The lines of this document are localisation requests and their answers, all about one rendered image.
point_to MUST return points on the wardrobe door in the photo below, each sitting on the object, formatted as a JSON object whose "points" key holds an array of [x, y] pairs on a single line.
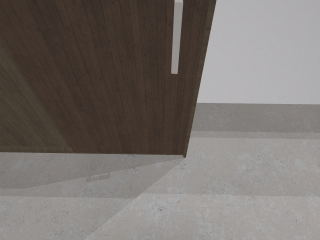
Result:
{"points": [[102, 69], [24, 121]]}

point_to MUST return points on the handle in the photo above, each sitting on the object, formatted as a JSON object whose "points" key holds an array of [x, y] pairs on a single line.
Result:
{"points": [[177, 24]]}

